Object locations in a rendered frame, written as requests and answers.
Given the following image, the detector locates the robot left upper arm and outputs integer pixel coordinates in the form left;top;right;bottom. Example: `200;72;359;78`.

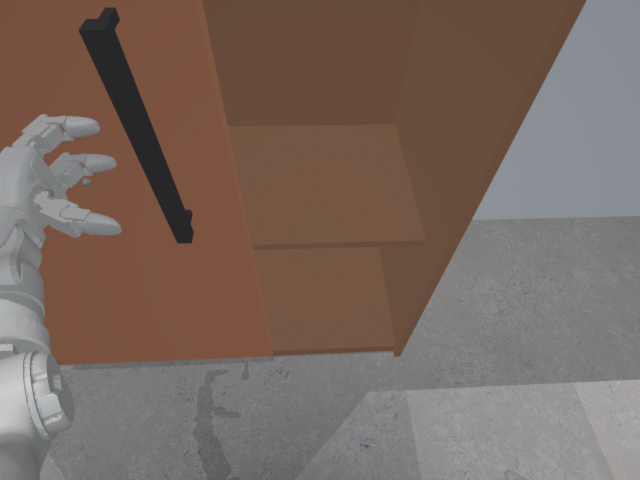
0;351;75;480

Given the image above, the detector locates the wardrobe door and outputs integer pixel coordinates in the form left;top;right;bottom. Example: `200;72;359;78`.
0;0;273;365

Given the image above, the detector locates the robot left forearm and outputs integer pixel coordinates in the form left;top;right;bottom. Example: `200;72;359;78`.
0;206;51;360

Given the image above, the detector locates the handle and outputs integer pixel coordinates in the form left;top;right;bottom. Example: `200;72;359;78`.
79;7;194;244

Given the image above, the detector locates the robot left hand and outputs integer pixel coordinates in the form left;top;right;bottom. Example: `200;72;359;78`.
0;114;121;238

